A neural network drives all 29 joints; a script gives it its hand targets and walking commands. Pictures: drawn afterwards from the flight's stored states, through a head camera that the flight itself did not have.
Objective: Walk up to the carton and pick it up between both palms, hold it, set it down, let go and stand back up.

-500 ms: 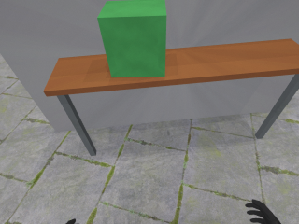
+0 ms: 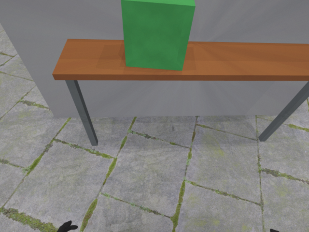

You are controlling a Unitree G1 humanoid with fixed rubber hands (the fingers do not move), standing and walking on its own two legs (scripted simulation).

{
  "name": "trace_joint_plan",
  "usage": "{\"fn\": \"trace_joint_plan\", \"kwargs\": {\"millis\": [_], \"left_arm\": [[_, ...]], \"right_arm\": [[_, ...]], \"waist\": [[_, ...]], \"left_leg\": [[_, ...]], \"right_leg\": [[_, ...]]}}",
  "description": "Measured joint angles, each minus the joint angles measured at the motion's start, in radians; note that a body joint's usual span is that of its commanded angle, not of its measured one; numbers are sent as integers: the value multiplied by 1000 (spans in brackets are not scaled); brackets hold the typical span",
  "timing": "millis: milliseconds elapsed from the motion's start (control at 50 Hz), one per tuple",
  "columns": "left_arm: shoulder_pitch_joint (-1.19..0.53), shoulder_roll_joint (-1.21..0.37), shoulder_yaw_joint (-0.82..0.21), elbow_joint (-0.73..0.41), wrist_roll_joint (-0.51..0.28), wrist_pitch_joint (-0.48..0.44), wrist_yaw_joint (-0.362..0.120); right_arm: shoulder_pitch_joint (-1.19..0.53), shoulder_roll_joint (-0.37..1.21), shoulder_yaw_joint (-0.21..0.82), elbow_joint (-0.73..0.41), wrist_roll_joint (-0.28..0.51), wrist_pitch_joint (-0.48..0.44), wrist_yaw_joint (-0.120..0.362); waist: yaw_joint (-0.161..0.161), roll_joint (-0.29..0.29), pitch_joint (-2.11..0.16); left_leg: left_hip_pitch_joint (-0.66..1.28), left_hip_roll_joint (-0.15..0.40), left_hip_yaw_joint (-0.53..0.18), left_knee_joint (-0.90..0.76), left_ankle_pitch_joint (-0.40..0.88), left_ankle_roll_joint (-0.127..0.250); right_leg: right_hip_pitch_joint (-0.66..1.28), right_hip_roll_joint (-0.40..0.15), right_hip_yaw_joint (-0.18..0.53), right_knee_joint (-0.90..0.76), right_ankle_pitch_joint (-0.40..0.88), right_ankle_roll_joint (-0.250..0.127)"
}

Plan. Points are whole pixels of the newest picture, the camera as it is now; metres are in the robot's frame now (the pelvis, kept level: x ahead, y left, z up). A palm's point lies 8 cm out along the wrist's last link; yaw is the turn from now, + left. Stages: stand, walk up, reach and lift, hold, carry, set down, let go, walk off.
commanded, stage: walk up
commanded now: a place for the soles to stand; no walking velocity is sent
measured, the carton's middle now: (157, 28) +0.92 +0.01 +0.06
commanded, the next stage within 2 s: none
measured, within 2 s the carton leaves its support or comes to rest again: neither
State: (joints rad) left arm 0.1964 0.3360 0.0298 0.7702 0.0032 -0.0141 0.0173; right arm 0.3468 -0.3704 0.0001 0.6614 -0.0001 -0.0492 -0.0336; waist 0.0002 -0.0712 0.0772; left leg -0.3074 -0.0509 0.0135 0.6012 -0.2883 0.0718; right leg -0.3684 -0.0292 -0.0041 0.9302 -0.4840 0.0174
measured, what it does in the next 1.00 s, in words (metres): steps on the spot: right foot, then left foot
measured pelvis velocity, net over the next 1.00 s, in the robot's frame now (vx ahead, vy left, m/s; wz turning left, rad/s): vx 0.00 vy -0.04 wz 0.06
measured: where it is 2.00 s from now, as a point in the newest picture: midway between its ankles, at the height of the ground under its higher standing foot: outside the picture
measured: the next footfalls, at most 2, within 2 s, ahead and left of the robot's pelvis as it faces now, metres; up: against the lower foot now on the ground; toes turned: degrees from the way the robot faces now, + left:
right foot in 0.16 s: +0.06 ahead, -0.14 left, +0.00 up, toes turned -1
left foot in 0.44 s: +0.04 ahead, +0.08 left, +0.00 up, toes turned +1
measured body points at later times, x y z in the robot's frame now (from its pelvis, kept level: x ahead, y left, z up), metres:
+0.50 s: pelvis -0.03 -0.04 -0.01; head -0.01 -0.05 +0.44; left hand +0.08 +0.26 -0.11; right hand +0.08 -0.33 -0.11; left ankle +0.00 +0.08 -0.73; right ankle +0.02 -0.14 -0.73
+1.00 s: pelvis +0.00 -0.04 -0.01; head +0.03 -0.04 +0.44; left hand +0.09 +0.25 -0.12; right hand +0.14 -0.33 -0.10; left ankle +0.00 +0.08 -0.73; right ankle +0.02 -0.14 -0.73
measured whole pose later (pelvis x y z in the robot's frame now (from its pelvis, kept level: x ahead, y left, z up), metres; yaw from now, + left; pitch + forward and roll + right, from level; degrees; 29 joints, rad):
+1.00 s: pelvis +0.00 -0.04 -0.01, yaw +3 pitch -1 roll +1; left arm 0.20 0.34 0.03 0.84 0.01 -0.03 0.01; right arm 0.26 -0.37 0.00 0.68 0.00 -0.05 -0.02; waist 0.00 -0.02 0.08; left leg -0.29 -0.02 -0.02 0.66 -0.35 0.01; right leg -0.32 -0.02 -0.07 0.68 -0.35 -0.03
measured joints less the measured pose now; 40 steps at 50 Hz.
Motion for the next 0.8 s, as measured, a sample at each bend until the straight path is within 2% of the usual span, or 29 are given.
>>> {"fn": "trace_joint_plan", "kwargs": {"millis": [120,160,180,200,240,280,340,400,420,480,560,640,800], "left_arm": [[0,0,0,11,11,0,0],[1,0,0,28,18,-1,0],[1,0,0,39,26,-4,0],[1,0,0,48,33,-7,0],[0,0,0,59,37,-9,0],[0,0,0,62,36,-9,0],[0,-1,0,46,33,-13,-1],[0,-1,0,31,31,-14,-4],[0,-1,0,26,29,-14,-6],[0,-1,0,23,22,-14,-7],[0,-1,0,29,13,-13,-8],[0,-1,0,57,22,-14,-9],[0,-1,0,71,18,-15,-9]], "right_arm": [[9,0,0,0,0,0,14],[5,0,0,0,0,1,21],[1,0,0,0,0,3,23],[0,0,0,1,0,7,23],[-6,0,0,0,0,14,24],[-12,-2,0,0,0,14,30],[-12,-3,0,6,0,14,38],[-12,-3,0,8,0,14,39],[-12,-4,0,8,0,14,38],[-12,-3,0,14,0,13,34],[-15,-3,0,17,0,7,26],[-34,-3,0,17,0,7,27],[-47,-3,0,17,0,2,30]], "waist": [[1,19,0],[1,31,0],[0,44,0],[0,59,0],[1,81,1],[0,95,0],[0,116,0],[0,123,0],[-1,123,0],[0,94,0],[0,51,0],[0,12,0],[0,22,0]], "left_leg": [[-1,0,4,8,8,-10],[-10,1,4,41,-4,-20],[-15,7,-1,66,-16,-21],[-20,8,-12,95,-51,-21],[-37,8,-20,177,-127,-21],[-41,9,-26,232,-146,-21],[-39,18,-38,244,-146,-21],[-22,28,-38,183,-147,-21],[-9,29,-39,136,-147,-21],[13,23,-35,60,-21,-40],[15,26,-38,58,-30,-50],[14,26,-38,61,-36,-60],[14,26,-38,60,-51,-62]], "right_leg": [[9,0,1,-124,-20,-16],[36,1,1,-239,97,-31],[38,7,-5,-243,172,-33],[41,12,-13,-234,184,-36],[50,13,-24,-232,169,-44],[50,11,-26,-236,163,-51],[50,11,-39,-252,175,-51],[50,10,-57,-255,177,-51],[50,10,-64,-254,176,-51],[50,1,-67,-246,170,-51],[50,7,-66,-233,101,-51],[52,7,-66,-249,174,-51],[52,7,-65,-249,146,-50]]}}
